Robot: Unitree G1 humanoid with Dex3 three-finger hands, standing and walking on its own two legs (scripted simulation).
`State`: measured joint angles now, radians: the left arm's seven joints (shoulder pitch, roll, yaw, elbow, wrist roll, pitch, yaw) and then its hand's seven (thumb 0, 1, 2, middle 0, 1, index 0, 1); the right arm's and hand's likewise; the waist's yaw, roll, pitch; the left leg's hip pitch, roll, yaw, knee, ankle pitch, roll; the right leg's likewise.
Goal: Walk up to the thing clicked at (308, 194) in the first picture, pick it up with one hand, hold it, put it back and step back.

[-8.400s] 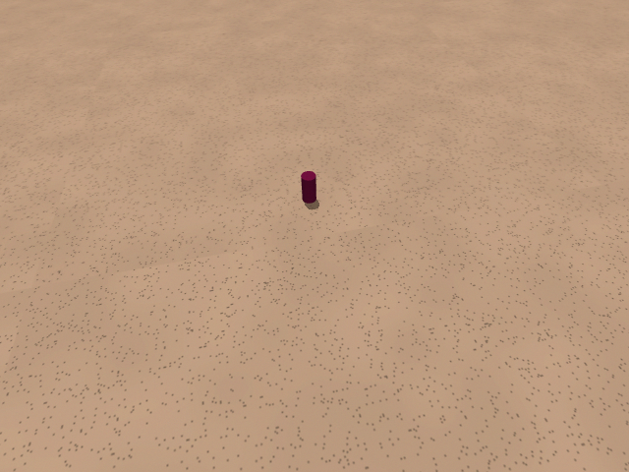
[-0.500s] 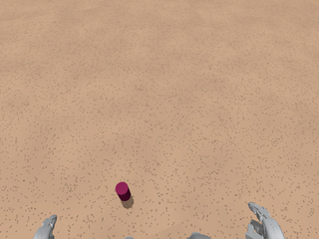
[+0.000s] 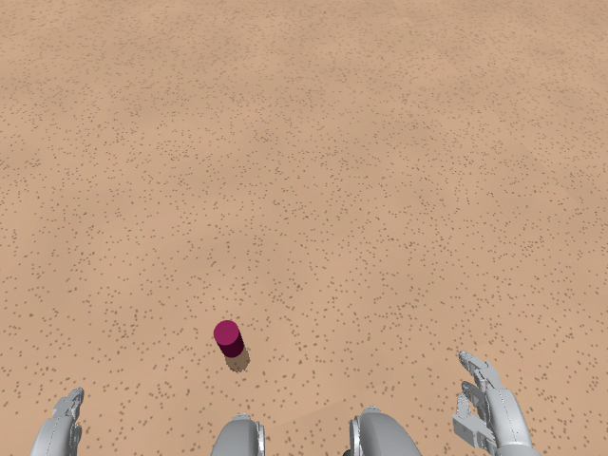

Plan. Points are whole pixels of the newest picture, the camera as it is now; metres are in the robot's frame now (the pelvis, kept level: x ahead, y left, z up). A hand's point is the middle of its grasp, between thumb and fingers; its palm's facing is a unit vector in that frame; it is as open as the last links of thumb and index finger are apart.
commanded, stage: go down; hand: left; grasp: from the side
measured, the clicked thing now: (229, 339) +0.44 +0.18 -0.61
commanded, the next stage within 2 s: approach in 1.84 s
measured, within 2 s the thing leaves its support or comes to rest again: neither
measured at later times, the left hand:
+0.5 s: hand (110, 373) +0.28 +0.33 -0.22, palm faces +0.11 -0.98 -0.19, open 17.2 cm
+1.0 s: hand (113, 352) +0.33 +0.35 -0.27, palm faces +0.08 -0.99 -0.11, open 17.2 cm
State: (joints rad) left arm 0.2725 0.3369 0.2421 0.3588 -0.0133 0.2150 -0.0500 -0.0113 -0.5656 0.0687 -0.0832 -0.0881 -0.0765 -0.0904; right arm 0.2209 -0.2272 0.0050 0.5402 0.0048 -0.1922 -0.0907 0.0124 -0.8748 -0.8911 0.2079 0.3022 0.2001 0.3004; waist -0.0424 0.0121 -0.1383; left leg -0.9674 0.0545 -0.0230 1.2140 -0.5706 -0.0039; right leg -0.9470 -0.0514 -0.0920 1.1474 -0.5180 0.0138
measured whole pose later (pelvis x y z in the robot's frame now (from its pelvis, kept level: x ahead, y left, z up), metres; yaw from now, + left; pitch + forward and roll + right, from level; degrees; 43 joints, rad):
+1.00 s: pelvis -0.08 +0.00 -0.25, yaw -3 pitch +34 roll -5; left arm -0.54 0.76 0.72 1.04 -0.16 -0.42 -0.64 -0.02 -0.46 0.06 -0.05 -0.07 -0.05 -0.06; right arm 0.12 -0.35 0.07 0.69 -0.03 -0.18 -0.03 0.01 -0.92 -0.91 0.21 0.30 0.20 0.30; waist -0.10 -0.02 -0.13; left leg -2.00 0.04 -0.08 2.11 -0.71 0.00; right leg -1.97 -0.08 -0.08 2.03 -0.64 0.00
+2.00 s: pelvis -0.09 +0.01 -0.31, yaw -5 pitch +31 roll -8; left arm -0.68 0.93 0.79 1.12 -0.17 -0.42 -0.72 -0.02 -0.50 0.09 -0.05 -0.08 -0.04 -0.08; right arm 0.12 -0.37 0.14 0.67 -0.05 -0.16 -0.02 0.01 -0.92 -0.91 0.21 0.30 0.20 0.30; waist -0.15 -0.03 -0.06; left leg -2.16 0.03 -0.11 2.31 -0.70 0.02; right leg -2.10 -0.08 -0.09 2.19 -0.62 0.01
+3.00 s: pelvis -0.10 +0.02 -0.39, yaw -14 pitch +14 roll -18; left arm -0.74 0.93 0.58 1.53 -0.12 -1.03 -0.24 -0.02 -0.58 0.03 -0.06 -0.07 -0.06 -0.06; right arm -0.13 -0.41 0.53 0.55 -0.34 0.00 0.09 0.00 -0.95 -0.91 0.21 0.30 0.20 0.30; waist -0.30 -0.25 0.31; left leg -2.22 0.04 -0.34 2.65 -0.73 0.03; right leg -2.07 -0.01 -0.25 2.35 -0.56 0.06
